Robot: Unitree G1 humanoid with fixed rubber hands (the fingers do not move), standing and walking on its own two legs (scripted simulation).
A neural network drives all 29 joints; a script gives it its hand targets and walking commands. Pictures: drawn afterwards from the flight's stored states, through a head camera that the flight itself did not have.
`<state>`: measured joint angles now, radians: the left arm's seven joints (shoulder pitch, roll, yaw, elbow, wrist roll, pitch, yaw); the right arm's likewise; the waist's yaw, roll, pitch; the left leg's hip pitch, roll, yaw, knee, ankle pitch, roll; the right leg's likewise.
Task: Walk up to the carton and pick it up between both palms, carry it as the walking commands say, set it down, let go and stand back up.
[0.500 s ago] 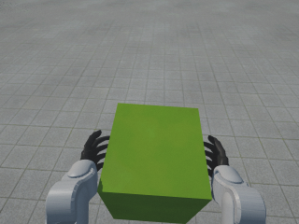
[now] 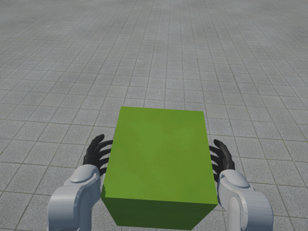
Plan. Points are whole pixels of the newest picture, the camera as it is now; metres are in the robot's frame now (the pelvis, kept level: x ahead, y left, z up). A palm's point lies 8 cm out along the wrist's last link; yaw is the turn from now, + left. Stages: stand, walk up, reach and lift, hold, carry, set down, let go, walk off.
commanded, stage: carry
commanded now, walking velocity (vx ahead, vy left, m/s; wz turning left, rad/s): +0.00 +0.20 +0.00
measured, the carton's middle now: (157, 171) +0.27 -0.01 +0.03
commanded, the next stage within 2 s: none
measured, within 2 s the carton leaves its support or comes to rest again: neither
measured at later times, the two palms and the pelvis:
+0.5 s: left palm (9, 181) +0.21 +0.29 +0.11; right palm (154, 187) +0.20 +0.00 +0.10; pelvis -0.04 +0.15 +0.01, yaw +0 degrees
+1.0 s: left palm out of the picture +0.17 +0.44 +0.10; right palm (74, 210) +0.16 +0.16 +0.09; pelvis -0.08 +0.31 +0.00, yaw +1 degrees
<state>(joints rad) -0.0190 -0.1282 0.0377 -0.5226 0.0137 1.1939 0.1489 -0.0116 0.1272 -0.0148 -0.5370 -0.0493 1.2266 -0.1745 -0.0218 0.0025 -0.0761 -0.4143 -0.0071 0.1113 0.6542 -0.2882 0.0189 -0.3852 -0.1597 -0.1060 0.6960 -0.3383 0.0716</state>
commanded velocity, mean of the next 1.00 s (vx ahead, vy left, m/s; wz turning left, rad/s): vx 0.00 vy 0.20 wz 0.00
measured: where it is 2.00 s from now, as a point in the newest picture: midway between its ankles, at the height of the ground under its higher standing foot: outside the picture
